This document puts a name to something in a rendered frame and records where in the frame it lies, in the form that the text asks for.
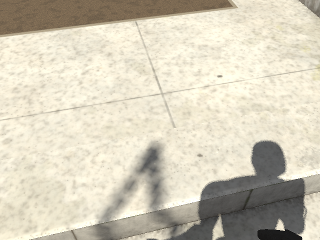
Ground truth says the robot right hand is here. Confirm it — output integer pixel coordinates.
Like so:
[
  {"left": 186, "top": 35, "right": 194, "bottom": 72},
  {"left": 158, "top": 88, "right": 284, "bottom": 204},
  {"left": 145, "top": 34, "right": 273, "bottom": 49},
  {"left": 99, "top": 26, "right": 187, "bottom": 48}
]
[{"left": 257, "top": 229, "right": 302, "bottom": 240}]

